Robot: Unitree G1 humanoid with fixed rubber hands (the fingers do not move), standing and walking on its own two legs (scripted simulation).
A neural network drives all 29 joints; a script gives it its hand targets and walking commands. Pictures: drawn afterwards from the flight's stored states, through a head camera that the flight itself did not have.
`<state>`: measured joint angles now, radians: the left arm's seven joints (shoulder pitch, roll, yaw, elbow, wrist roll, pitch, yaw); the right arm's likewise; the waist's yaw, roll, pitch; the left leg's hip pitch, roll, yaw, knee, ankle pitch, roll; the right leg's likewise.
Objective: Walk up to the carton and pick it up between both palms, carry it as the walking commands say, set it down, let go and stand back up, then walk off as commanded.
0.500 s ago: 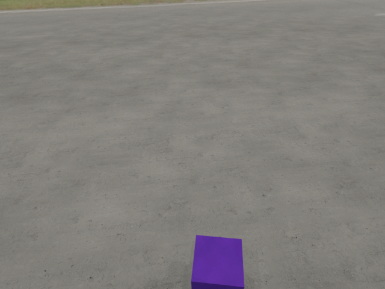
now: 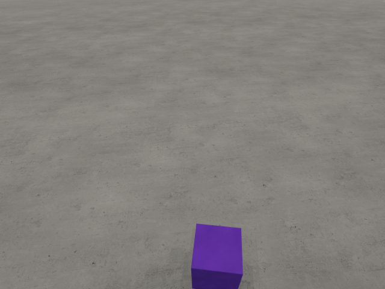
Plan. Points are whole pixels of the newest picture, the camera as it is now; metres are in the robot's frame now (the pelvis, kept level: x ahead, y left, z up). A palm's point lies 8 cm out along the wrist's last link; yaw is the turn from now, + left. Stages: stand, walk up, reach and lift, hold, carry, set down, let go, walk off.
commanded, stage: stand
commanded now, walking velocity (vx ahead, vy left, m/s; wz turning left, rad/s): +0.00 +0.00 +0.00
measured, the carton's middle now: (216, 258) +0.48 -0.07 -0.65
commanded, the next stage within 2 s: walk off in 0.54 s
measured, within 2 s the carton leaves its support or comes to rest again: neither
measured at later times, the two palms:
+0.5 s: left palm out of the picture +0.07 +0.30 -0.11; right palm out of the picture +0.08 -0.30 -0.11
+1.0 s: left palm out of the picture +0.08 +0.28 -0.14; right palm out of the picture +0.04 -0.30 -0.13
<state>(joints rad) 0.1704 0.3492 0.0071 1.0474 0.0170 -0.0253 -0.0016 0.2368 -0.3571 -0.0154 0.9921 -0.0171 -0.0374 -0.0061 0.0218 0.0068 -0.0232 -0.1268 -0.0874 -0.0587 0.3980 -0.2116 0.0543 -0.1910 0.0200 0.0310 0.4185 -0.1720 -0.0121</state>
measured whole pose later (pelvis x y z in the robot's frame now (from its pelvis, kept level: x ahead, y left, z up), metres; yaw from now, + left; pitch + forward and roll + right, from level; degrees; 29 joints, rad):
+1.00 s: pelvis +0.01 +0.00 -0.01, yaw -9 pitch -2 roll +2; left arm 0.17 0.32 0.01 1.08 0.03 0.04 -0.01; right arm 0.17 -0.33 -0.03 0.98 -0.01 0.04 -0.05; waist 0.03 -0.03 0.06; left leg -0.19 -0.07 0.10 0.52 -0.31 0.06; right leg -0.41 0.01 0.06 0.87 -0.44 0.02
